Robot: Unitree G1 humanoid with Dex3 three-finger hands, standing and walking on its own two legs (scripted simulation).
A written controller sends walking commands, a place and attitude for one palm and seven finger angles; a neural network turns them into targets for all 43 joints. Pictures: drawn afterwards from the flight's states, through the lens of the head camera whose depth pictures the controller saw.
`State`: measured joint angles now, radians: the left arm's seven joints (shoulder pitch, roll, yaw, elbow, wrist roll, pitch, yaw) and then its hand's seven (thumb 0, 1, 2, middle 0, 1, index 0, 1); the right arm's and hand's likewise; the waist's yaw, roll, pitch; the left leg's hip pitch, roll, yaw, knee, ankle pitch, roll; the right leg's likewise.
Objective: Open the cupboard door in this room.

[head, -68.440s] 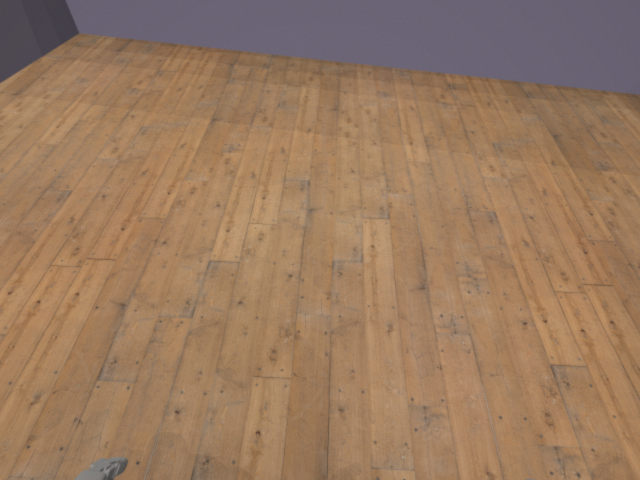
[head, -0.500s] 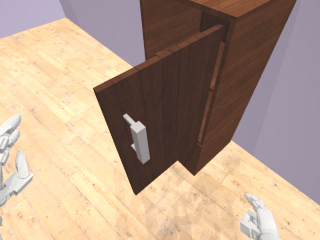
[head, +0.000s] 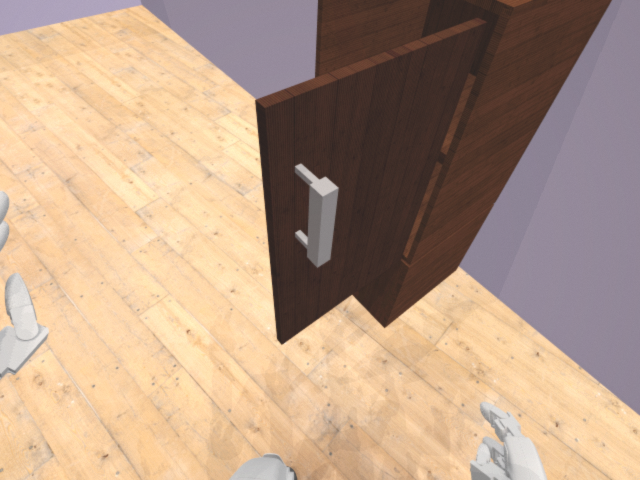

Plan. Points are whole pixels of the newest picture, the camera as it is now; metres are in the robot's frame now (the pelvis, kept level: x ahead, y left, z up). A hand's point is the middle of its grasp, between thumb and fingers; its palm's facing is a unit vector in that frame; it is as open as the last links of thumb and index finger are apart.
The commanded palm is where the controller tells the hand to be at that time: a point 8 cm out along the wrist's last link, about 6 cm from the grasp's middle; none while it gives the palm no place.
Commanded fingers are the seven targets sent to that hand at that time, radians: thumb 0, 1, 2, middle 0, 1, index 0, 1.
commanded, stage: step back with the hand held close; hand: left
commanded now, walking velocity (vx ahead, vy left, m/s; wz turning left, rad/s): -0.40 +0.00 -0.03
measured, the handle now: (311, 216) +0.43 +0.05 +0.08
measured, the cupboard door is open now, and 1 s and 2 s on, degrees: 90 90 90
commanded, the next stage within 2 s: stop stepping back and stand still in 0.38 s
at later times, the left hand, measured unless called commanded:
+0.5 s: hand (12, 396) +0.15 +0.25 +0.17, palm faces +0.28 -0.85 -0.45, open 7.4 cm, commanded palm +0.08 +0.30 +0.19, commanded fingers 0.00 0.90 0.90 -0.20 -0.30 -0.20 -0.30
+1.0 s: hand out of the picture +0.03 +0.28 +0.18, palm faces +0.43 -0.80 -0.42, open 7.4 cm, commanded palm -0.03 +0.32 +0.19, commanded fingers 0.00 0.90 0.90 -0.20 -0.30 -0.20 -0.30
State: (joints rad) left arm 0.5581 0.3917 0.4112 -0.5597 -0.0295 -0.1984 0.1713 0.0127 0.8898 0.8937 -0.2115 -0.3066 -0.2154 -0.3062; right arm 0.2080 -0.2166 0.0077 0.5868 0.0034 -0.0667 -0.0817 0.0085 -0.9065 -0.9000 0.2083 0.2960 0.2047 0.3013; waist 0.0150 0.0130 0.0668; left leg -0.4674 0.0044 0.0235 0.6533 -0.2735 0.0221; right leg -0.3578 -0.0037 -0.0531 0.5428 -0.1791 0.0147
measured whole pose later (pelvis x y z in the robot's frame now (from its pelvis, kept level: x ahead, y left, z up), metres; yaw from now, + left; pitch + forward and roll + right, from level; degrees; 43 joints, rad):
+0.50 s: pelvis -0.08 +0.01 +0.00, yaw -4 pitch +0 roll -2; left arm 0.49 0.47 0.40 -0.55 -0.07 -0.19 0.11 0.01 0.89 0.89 -0.21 -0.31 -0.22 -0.31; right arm 0.13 -0.18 0.02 0.64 0.00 -0.08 -0.08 0.01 -0.91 -0.90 0.21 0.30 0.21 0.30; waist 0.01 -0.01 0.04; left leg -0.46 0.00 0.04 0.49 -0.02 0.05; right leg -0.17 0.04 0.01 0.61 -0.44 0.01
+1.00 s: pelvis -0.18 +0.02 +0.01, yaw -2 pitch -2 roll +1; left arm 0.52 0.38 0.40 -0.46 -0.02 -0.18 0.16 0.01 0.89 0.89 -0.21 -0.31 -0.21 -0.31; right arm 0.27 -0.20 0.01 0.67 -0.01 -0.15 -0.09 0.01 -0.91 -0.90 0.21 0.30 0.20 0.30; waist -0.01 -0.03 -0.01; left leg -0.23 0.02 0.04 0.51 -0.25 0.00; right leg -0.27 -0.01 -0.06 0.57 -0.30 -0.01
